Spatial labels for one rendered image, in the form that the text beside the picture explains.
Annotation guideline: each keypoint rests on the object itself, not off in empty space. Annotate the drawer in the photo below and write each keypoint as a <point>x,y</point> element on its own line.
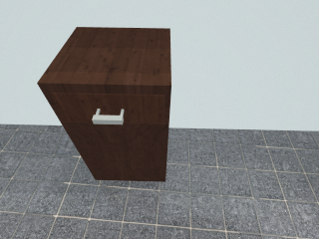
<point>83,106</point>

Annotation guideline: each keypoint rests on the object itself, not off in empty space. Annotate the cabinet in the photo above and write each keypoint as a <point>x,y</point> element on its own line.
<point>121,61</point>

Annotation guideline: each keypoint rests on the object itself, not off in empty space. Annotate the handle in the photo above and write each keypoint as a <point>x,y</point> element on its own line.
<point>108,119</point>

